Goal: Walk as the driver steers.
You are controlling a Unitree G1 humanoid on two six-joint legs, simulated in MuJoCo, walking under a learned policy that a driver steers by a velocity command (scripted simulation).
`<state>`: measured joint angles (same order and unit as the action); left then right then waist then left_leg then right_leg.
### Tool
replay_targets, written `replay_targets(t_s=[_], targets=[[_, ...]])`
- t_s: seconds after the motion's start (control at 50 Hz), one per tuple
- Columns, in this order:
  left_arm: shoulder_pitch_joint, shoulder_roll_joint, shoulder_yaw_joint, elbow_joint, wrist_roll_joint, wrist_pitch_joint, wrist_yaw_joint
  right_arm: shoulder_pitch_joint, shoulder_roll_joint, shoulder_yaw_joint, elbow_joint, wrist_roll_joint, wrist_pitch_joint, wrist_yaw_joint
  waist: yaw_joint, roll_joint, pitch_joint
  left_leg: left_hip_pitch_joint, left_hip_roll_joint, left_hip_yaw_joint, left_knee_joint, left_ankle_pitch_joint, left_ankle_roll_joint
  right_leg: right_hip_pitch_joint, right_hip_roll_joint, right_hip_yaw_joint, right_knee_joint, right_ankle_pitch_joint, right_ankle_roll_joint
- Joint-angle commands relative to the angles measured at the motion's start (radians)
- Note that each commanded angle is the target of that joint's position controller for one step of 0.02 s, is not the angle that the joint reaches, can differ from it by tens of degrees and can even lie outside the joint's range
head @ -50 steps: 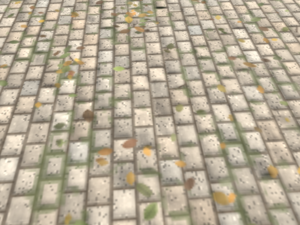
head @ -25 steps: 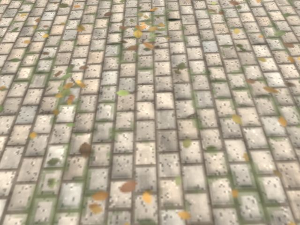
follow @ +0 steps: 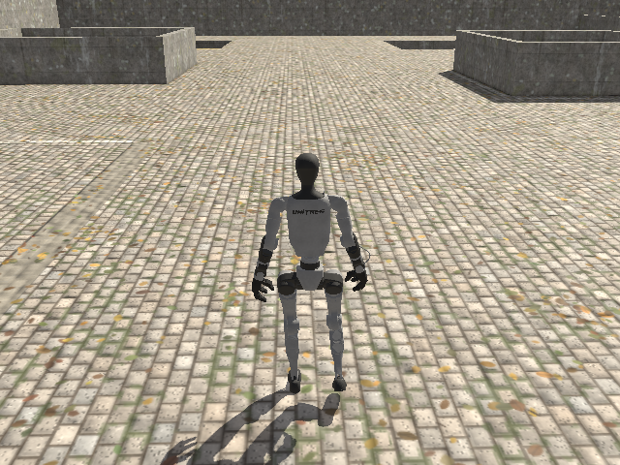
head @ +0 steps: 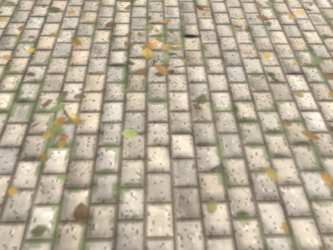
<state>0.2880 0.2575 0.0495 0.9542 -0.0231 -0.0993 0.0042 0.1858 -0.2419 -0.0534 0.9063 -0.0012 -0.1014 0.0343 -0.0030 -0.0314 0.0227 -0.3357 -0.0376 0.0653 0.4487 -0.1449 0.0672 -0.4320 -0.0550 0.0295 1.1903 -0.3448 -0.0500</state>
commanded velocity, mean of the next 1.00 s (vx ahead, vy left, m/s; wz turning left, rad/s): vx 0.50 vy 0.00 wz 0.24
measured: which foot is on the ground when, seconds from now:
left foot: down 0.00-0.44, up 0.46-0.96, down 0.98-1.00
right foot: up 0.00-0.40, down 0.42-1.00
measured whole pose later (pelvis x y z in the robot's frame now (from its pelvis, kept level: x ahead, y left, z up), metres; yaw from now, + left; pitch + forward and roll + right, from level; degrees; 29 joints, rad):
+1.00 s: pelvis +0.53 +0.00 -0.02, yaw +17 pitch +1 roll -1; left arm 0.33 0.25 0.08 0.99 -0.01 -0.05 0.03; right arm 0.05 -0.23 -0.08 0.79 0.02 -0.04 0.05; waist 0.02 0.01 0.04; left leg -0.51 0.00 0.08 0.62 -0.14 0.12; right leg 0.06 -0.10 -0.30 0.55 -0.47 0.04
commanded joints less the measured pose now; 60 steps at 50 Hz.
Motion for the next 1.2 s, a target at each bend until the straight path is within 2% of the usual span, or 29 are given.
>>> replay_targets(t_s=[0.02,0.08,0.2,0.3,0.36,0.38,0.4,0.42,0.44,0.46,0.48,0.5,0.52,0.56,0.6,0.64,0.76,0.88,0.94,0.96,0.98,1.0,1.02,1.04,1.06,1.08,1.1,1.12,1.2], targets=[[0.050,0.053,0.023,-0.049,0.005,0.010,0.009,0.029,-0.082,-0.013,-0.023,-0.006,-0.016,0.002,0.022,0.109,-0.065,0.161,0.261,-0.291,-0.283,0.120,0.171,-0.147,-0.094,0.041,-0.037,0.079,-0.001],[-0.035,0.055,0.028,-0.081,0.015,0.024,0.014,0.077,-0.128,-0.025,0.002,-0.004,-0.018,-0.016,0.016,0.084,-0.016,0.153,0.263,-0.239,-0.328,0.171,0.183,-0.232,-0.107,0.031,-0.162,0.184,0.027],[-0.240,0.031,0.020,-0.138,0.013,0.014,-0.001,0.166,-0.142,-0.023,0.036,0.009,-0.002,-0.038,-0.042,0.087,0.025,0.217,0.224,-0.143,-0.342,0.168,0.134,-0.252,-0.068,-0.008,-0.495,0.444,0.041],[-0.372,0.033,0.010,-0.186,0.002,0.004,-0.028,0.243,-0.152,-0.029,0.080,0.016,0.016,-0.041,-0.083,0.090,0.067,0.354,0.275,-0.142,-0.290,0.165,0.131,-0.270,-0.040,-0.024,-0.631,0.395,0.026],[-0.355,0.060,0.016,-0.197,0.000,-0.006,-0.043,0.230,-0.169,-0.039,0.088,0.021,0.029,-0.047,-0.049,0.111,0.051,0.417,0.310,-0.150,-0.217,0.281,0.109,-0.201,-0.017,-0.034,-0.677,0.292,-0.012],[-0.303,0.081,0.026,-0.187,0.002,-0.010,-0.043,0.214,-0.175,-0.041,0.085,0.022,0.033,-0.047,-0.014,0.121,0.020,0.405,0.301,-0.151,-0.154,0.412,0.098,-0.095,0.010,-0.052,-0.694,0.267,-0.027],[-0.177,0.112,0.047,-0.150,0.006,-0.012,-0.038,0.190,-0.168,-0.037,0.079,0.023,0.037,-0.046,0.056,0.115,-0.050,0.371,0.260,-0.127,-0.017,0.551,0.079,0.084,0.043,-0.076,-0.720,0.276,-0.048],[0.017,0.174,0.072,-0.098,0.014,-0.015,-0.029,0.176,-0.136,-0.023,0.062,0.015,0.037,-0.044,0.132,0.080,-0.181,0.222,0.201,-0.093,0.218,0.488,0.046,0.386,-0.018,-0.013,-0.685,0.304,-0.091],[0.161,0.274,0.097,-0.074,0.036,-0.010,-0.019,0.260,-0.038,0.005,0.040,0.007,0.024,-0.040,0.126,-0.127,-0.343,-0.172,0.051,-0.024,0.620,0.080,-0.026,0.795,-0.286,0.374,-0.715,0.204,-0.210],[0.176,0.223,0.079,-0.070,0.029,-0.007,-0.021,0.283,-0.030,0.011,0.056,0.023,0.002,-0.035,0.125,-0.237,-0.438,-0.327,-0.012,-0.164,0.817,-0.426,-0.030,0.854,-0.386,0.679,-0.862,0.108,-0.267],[0.102,0.157,0.057,-0.079,0.022,-0.009,-0.020,0.212,-0.130,-0.018,0.043,0.052,-0.008,-0.034,0.118,-0.156,-0.293,-0.411,0.048,-0.213,0.899,-0.386,-0.014,0.731,-0.353,0.554,-0.880,0.059,-0.215],[0.019,0.117,0.044,-0.096,0.020,-0.010,-0.018,0.146,-0.141,-0.022,0.024,0.056,-0.009,-0.037,0.091,-0.103,-0.185,-0.416,0.105,-0.181,0.881,-0.295,-0.004,0.581,-0.318,0.399,-0.903,0.084,-0.172],[-0.052,0.086,0.035,-0.100,0.024,-0.013,-0.022,0.112,-0.125,-0.026,0.019,0.048,-0.002,-0.044,0.058,-0.048,-0.111,-0.374,0.142,-0.168,0.820,-0.217,-0.004,0.437,-0.276,0.296,-0.952,0.119,-0.147],[-0.112,0.046,0.025,-0.092,0.036,-0.022,-0.026,0.149,-0.086,-0.035,0.033,0.040,0.031,-0.049,0.002,-0.078,-0.051,-0.268,0.182,-0.176,0.745,-0.132,-0.003,0.284,-0.218,0.145,-1.022,0.185,-0.116],[-0.098,0.060,0.032,-0.073,0.040,-0.028,-0.022,0.158,-0.051,-0.036,0.032,0.039,0.054,-0.049,-0.015,-0.062,-0.025,-0.266,0.184,-0.174,0.724,-0.082,-0.008,0.242,-0.206,0.055,-1.055,0.274,-0.125],[-0.081,0.083,0.039,-0.059,0.045,-0.030,-0.010,0.112,-0.057,-0.042,0.010,0.035,0.064,-0.051,-0.016,-0.037,0.001,-0.334,0.180,-0.192,0.669,0.000,-0.016,0.255,-0.206,-0.007,-1.069,0.335,-0.128],[-0.031,0.114,0.045,-0.039,0.039,-0.017,0.019,-0.057,-0.041,-0.037,-0.055,0.020,0.056,-0.020,0.024,-0.014,0.048,-0.379,0.159,-0.126,0.373,0.222,-0.030,0.335,-0.196,-0.157,-1.089,0.393,-0.102],[0.057,0.147,0.061,-0.010,0.016,0.020,0.026,-0.214,-0.027,-0.022,-0.154,0.024,0.057,0.018,0.068,-0.006,0.095,-0.430,0.137,-0.029,0.225,0.100,0.008,0.539,-0.256,-0.229,-0.997,0.547,-0.091],[0.022,0.187,0.072,-0.022,0.004,0.035,0.030,-0.143,-0.072,-0.043,-0.170,0.025,0.062,0.027,-0.003,-0.062,0.012,-0.219,0.044,0.059,0.213,-0.050,0.060,0.551,-0.256,-0.268,-0.807,1.014,-0.064],[0.008,0.196,0.072,-0.022,0.002,0.041,0.030,-0.033,-0.108,-0.063,-0.148,0.027,0.062,0.025,-0.070,-0.068,-0.050,-0.066,0.001,0.073,0.182,-0.060,0.087,0.526,-0.241,-0.276,-0.656,1.107,-0.052],[-0.005,0.189,0.065,-0.024,-0.001,0.041,0.028,0.133,-0.166,-0.097,-0.102,0.028,0.063,0.013,-0.157,-0.041,-0.135,0.197,-0.029,0.051,0.094,0.022,0.125,0.414,-0.197,-0.292,-0.439,1.017,-0.018],[0.018,0.126,0.043,-0.044,0.031,0.030,0.021,0.267,-0.262,-0.122,-0.063,0.025,0.067,-0.012,-0.168,0.146,-0.230,0.507,0.177,-0.259,0.093,0.070,0.188,0.116,-0.130,-0.289,-0.104,0.451,0.022],[0.119,0.015,0.008,-0.057,0.016,-0.005,0.000,0.242,-0.299,-0.113,-0.071,0.022,0.055,-0.010,-0.062,0.294,-0.364,0.734,0.415,-0.827,-0.096,-0.073,0.379,-0.212,0.072,-0.118,0.207,-0.240,0.059],[0.000,0.111,0.031,-0.063,-0.033,-0.037,-0.012,0.248,-0.207,-0.084,-0.074,0.012,0.046,-0.005,-0.123,0.132,-0.346,0.697,0.415,-0.779,-0.162,-0.064,0.318,-0.295,0.026,0.041,0.257,-0.211,0.032],[-0.077,0.121,0.035,-0.085,-0.056,-0.044,-0.014,0.186,-0.168,-0.073,-0.078,0.006,0.036,-0.006,-0.111,0.117,-0.223,0.573,0.385,-0.592,-0.151,0.012,0.267,-0.333,-0.019,0.030,0.226,-0.138,0.006],[-0.090,0.110,0.035,-0.075,-0.040,-0.039,-0.005,0.095,-0.135,-0.061,-0.090,0.008,0.026,-0.003,-0.063,0.034,-0.139,0.409,0.344,-0.450,-0.160,0.114,0.222,-0.284,-0.078,0.030,0.135,-0.051,0.002],[-0.089,0.117,0.046,-0.059,-0.018,-0.025,0.002,0.034,-0.088,-0.049,-0.095,0.001,0.017,-0.004,-0.031,0.041,-0.098,0.303,0.303,-0.351,-0.183,0.161,0.194,-0.231,-0.106,0.038,0.070,-0.001,0.003],[-0.047,0.108,0.048,-0.043,-0.015,-0.005,0.001,0.016,-0.072,-0.044,-0.093,-0.008,0.010,-0.005,-0.002,0.073,-0.086,0.234,0.282,-0.291,-0.213,0.176,0.172,-0.165,-0.125,0.051,0.042,0.042,0.003],[-0.053,0.068,0.047,-0.037,-0.011,0.040,0.006,0.055,-0.106,-0.052,-0.053,-0.016,-0.014,-0.022,0.014,0.067,-0.023,0.182,0.258,-0.144,-0.288,0.283,0.148,-0.216,-0.115,0.071,-0.070,0.169,0.026]])
Keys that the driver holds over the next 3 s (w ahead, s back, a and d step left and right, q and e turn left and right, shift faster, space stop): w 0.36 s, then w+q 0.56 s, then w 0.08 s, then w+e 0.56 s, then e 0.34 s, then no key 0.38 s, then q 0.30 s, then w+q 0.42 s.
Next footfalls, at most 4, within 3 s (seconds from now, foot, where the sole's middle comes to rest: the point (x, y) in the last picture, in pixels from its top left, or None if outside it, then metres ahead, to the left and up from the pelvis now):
0.42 right None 0.40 -0.16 -0.77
0.98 left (138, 207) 0.65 0.13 -0.77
1.56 right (167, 138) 1.02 0.00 -0.77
2.00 left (134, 115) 1.16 0.18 -0.77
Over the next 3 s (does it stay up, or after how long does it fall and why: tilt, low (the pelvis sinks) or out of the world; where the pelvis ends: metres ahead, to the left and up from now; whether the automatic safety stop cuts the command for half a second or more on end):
stays up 1.18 0.06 0.00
